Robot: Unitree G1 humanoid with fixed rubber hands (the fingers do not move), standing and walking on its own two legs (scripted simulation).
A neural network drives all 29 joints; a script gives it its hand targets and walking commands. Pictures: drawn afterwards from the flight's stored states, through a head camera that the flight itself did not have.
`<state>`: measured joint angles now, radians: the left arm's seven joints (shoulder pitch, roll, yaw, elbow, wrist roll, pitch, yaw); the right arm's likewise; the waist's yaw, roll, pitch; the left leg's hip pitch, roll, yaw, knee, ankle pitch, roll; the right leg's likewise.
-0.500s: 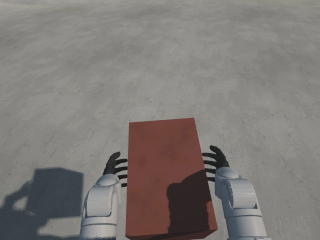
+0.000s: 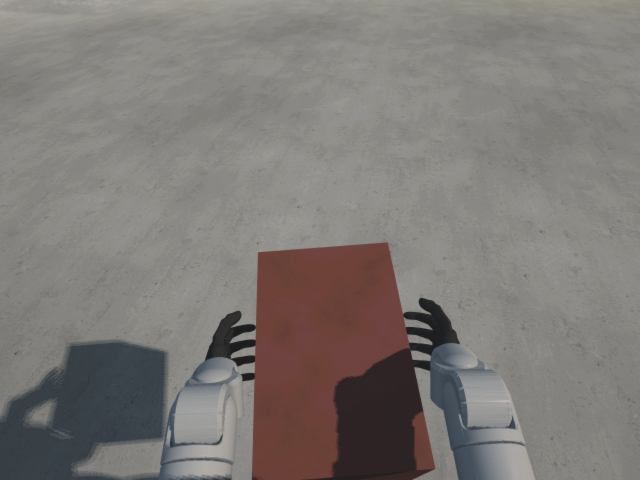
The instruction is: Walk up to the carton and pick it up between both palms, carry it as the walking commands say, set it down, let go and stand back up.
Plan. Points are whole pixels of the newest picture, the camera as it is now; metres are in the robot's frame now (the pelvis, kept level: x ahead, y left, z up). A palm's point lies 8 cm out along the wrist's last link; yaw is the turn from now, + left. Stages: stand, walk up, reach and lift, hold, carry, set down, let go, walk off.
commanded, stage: carry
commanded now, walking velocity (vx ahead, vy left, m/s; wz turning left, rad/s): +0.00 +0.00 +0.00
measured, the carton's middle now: (332, 366) +0.32 +0.00 -0.04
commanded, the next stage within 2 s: none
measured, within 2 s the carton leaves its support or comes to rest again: neither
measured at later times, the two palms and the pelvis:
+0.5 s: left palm (199, 305) +0.34 +0.17 +0.09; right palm (404, 286) +0.36 -0.10 +0.09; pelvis +0.07 +0.02 +0.00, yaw +2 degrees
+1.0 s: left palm (230, 249) +0.47 +0.15 +0.07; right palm (406, 243) +0.47 -0.13 +0.06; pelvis +0.17 +0.01 +0.01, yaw +1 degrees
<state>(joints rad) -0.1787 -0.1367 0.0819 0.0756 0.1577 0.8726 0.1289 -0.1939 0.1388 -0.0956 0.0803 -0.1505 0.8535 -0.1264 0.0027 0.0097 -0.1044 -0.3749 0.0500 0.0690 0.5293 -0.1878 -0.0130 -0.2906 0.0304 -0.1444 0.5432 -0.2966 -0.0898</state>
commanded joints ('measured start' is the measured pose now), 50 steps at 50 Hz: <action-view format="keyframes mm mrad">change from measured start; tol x32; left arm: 1 -477 -901 -524 -148 -288 -67 -243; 50 -429 -975 -587 -387 -379 169 -244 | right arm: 1 -441 889 529 -115 287 -47 245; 50 -410 972 654 -404 399 195 235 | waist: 1 1 -12 -259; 50 19 -140 -359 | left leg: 1 112 84 -72 -38 90 35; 15 -114 21 29 53 -182 37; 21 289 82 -49 -144 -145 70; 27 388 153 -64 22 521 120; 34 241 13 84 40 437 44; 39 823 215 -106 50 1375 139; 45 -206 -35 29 254 -317 12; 50 -153 -47 46 79 -116 22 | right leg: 1 78 -181 158 -118 220 13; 13 135 -325 358 -368 -385 -85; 26 -101 -125 4 41 41 85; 34 242 -193 54 168 1107 41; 39 -334 2 -50 65 -218 91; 45 740 -325 238 35 1619 -71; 50 590 -261 125 18 1210 -63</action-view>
